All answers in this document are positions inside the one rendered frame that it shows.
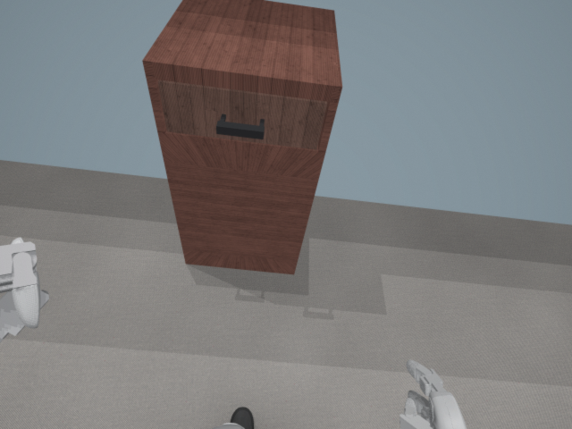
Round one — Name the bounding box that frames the robot right hand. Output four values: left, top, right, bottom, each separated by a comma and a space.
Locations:
400, 360, 467, 429

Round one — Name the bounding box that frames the robot left hand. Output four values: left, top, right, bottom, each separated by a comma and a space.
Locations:
0, 237, 49, 342

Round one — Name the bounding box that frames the cabinet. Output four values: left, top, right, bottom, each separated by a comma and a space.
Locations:
142, 0, 342, 274

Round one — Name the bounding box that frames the handle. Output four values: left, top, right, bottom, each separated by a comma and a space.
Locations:
216, 114, 265, 139

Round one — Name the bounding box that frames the drawer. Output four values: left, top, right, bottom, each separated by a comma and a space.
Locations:
158, 80, 327, 150

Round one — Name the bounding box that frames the robot left foot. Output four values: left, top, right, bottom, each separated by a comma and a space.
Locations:
231, 407, 254, 429

